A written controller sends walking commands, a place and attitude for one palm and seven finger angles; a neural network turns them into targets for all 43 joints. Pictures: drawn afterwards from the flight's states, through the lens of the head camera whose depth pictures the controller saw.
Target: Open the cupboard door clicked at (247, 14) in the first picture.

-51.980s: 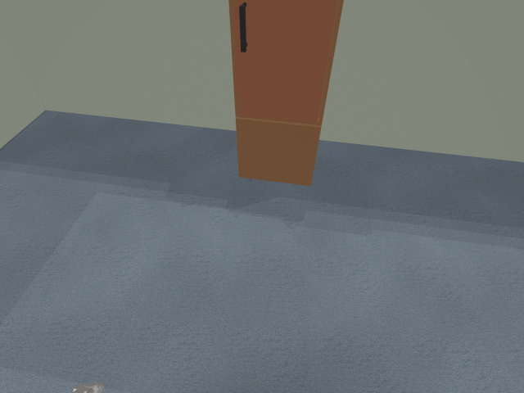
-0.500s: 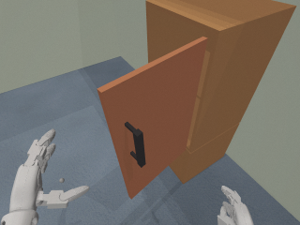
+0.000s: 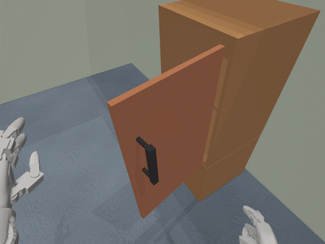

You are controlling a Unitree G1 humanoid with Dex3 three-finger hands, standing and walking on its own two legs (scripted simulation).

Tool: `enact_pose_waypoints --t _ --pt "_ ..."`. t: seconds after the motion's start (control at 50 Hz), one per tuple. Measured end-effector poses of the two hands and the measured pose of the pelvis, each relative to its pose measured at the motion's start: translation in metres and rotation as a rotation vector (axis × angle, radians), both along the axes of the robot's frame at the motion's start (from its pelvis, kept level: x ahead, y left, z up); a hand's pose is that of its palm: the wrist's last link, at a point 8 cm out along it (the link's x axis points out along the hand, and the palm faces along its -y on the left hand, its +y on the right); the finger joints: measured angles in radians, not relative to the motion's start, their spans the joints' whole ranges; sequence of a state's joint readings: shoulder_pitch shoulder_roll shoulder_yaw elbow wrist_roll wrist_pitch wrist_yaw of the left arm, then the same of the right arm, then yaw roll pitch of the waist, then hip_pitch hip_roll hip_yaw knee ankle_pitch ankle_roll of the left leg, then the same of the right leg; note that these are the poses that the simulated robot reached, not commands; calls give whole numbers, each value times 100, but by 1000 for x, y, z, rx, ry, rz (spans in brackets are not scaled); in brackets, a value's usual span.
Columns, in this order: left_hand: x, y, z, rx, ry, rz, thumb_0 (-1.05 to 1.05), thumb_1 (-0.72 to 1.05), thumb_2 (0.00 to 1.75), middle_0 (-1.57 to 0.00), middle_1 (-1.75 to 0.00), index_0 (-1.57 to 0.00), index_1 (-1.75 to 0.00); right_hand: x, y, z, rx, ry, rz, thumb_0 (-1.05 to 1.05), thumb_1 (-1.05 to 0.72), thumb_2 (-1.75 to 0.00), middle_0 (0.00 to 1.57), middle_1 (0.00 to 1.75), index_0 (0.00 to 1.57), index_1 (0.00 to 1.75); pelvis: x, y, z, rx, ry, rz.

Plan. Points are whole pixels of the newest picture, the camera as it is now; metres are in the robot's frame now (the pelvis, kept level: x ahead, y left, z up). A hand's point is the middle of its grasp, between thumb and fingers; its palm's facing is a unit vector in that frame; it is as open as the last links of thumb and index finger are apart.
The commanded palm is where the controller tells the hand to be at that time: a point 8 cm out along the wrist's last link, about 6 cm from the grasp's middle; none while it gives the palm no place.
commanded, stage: draw the hand back to the body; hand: left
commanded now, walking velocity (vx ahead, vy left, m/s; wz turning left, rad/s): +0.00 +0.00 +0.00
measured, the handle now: (147, 161) +0.31 +0.09 +0.04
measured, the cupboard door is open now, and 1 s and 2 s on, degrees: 100 100 100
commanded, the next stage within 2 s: step back with the hand held close in 0.26 s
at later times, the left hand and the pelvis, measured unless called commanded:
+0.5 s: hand (40, 177) +0.18 +0.25 +0.16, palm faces +0.44 -0.79 -0.43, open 7.4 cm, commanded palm +0.13 +0.29 +0.17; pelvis -0.02 -0.01 +0.00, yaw +0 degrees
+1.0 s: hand (12, 206) +0.13 +0.28 +0.15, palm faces +0.37 -0.78 -0.51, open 7.4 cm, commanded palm +0.07 +0.32 +0.17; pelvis -0.08 +0.02 -0.01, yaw -1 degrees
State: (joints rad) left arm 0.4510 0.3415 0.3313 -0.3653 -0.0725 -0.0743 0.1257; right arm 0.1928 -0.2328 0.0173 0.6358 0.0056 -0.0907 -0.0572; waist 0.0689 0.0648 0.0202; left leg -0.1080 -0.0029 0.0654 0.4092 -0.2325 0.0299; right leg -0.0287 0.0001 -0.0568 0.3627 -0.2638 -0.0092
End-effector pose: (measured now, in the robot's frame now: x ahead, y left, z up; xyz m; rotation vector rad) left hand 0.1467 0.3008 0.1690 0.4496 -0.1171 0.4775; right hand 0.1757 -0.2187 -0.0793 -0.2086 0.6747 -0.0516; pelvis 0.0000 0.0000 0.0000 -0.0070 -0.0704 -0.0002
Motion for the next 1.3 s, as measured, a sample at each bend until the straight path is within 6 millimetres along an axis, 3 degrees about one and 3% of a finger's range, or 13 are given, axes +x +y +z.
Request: enact_pose_waypoints --t 0.14,0.4,0.5,0.72,1.02,1.2,1.3 --pt "-2 -12 -8 -26 24 -26 1 86 89 -20 -30 -21 -30 -6 -9 -1 -10 9 -11 1 -91 -90 20 30 20 30 -3 -5 1 0 -4 -1" --pt "-11 -17 -5 -20 12 -18 2 89 90 -21 -31 -21 -30 -11 -17 0 -6 1 -15 1 -91 -90 20 30 20 30 -10 -14 1 -2 -15 0" --pt "-10 -15 10 60 -20 -42 2 89 90 -21 -31 -21 -30 -14 -19 1 -12 11 -31 1 -91 -90 20 30 20 30 -15 -14 0 -15 28 -2" --pt "-13 -11 -4 95 90 -134 2 89 90 -21 -31 -21 -30 -44 -26 -2 -46 71 -135 1 -91 -90 20 30 20 30 -34 1 -3 -10 76 -24" --pt "-62 14 2 161 -20 -122 2 89 90 -21 -31 -21 -30 -94 1 -2 -69 52 -105 1 -91 -90 20 30 20 30 -81 19 -14 -18 70 -6" --pt "-101 12 3 160 -77 -73 2 89 90 -21 -31 -21 -30 -112 10 -13 -44 46 -46 1 -90 -90 20 30 21 30 -106 14 -20 -26 56 16" --pt "-108 12 -2 111 -123 -100 2 89 90 -21 -31 -21 -30 -128 7 -13 -81 74 -62 1 -90 -90 20 30 21 30 -117 21 -22 -30 64 10"
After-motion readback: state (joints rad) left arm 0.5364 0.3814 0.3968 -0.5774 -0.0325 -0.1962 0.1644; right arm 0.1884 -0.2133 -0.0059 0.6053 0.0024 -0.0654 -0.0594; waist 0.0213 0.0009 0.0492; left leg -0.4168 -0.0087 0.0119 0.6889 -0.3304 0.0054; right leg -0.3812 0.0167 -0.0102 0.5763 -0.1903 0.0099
